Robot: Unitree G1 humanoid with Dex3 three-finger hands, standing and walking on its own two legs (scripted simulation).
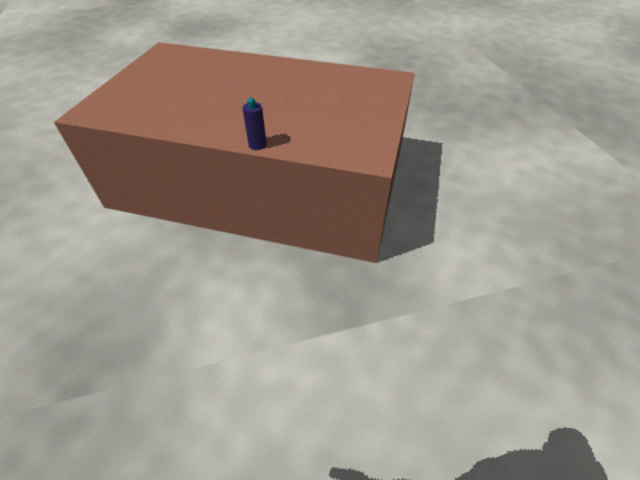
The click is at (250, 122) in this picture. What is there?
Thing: necked bottle
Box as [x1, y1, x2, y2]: [242, 98, 266, 149]
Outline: 249,98 248,102 242,107 248,143 250,148 260,149 266,145 261,105 255,102 253,98
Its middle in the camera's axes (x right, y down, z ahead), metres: -0.23 -0.40 +1.30
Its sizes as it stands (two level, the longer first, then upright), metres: 0.064 0.064 0.178
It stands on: a support 0.45 m high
